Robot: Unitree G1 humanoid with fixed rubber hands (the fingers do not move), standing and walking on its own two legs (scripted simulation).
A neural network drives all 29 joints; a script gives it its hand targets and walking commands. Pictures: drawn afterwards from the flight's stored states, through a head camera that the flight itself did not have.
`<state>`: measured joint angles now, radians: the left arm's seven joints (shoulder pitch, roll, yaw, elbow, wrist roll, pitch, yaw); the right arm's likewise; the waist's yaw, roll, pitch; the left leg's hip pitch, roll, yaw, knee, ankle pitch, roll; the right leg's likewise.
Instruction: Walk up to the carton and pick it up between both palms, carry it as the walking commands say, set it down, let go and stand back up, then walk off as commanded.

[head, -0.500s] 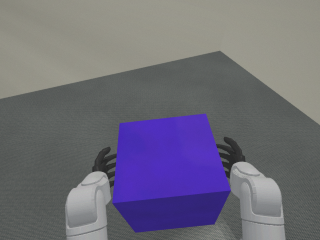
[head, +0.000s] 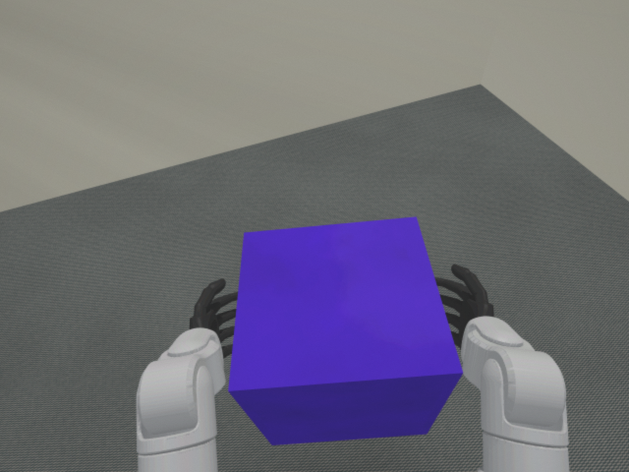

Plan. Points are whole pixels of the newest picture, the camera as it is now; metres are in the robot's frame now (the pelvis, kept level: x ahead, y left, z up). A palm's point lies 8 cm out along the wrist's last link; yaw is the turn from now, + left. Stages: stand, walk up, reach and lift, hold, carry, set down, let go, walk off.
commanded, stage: carry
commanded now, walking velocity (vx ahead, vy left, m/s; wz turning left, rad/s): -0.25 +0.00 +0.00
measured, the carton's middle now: (339, 338) +0.30 +0.00 -0.01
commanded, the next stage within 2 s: none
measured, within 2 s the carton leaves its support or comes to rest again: neither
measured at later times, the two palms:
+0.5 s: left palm (203, 306) +0.32 +0.17 +0.05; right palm (453, 291) +0.32 -0.14 +0.07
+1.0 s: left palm (161, 421) +0.19 +0.19 +0.05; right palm (469, 424) +0.18 -0.12 +0.07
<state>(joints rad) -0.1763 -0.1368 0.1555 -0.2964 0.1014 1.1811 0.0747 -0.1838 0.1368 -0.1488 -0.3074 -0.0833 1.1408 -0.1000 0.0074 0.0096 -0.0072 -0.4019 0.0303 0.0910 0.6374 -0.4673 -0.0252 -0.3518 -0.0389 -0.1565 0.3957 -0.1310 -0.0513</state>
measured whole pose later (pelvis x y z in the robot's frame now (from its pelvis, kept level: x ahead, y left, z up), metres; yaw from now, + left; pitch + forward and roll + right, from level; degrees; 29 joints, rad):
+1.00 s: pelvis -0.09 +0.05 -0.02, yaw -3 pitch +3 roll +1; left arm -0.18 -0.14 0.17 -0.30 0.11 1.23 0.07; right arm -0.21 0.14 -0.14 -0.28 -0.09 1.18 -0.10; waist -0.03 -0.06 -0.10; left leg -0.42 0.04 0.14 0.63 -0.27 0.03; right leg -0.53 -0.13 -0.16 0.55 -0.10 -0.01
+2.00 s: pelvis -0.44 +0.08 -0.02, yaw -4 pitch +4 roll -1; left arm -0.15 -0.13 0.18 -0.38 0.06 1.18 0.07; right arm -0.20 0.14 -0.10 -0.34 -0.11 1.14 -0.09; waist 0.08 0.03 -0.05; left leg -0.54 0.10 0.07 0.59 -0.15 -0.02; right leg -0.38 0.00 -0.09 0.60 -0.31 -0.02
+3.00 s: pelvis -0.89 +0.13 -0.02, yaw -2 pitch +6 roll +2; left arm -0.17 -0.14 0.13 -0.40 0.12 1.19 0.06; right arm -0.20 0.14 -0.15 -0.38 -0.04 1.15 -0.12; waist -0.07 -0.04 -0.06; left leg -0.34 0.01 0.08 0.65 -0.41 -0.02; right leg -0.58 -0.11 -0.04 0.53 -0.05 0.02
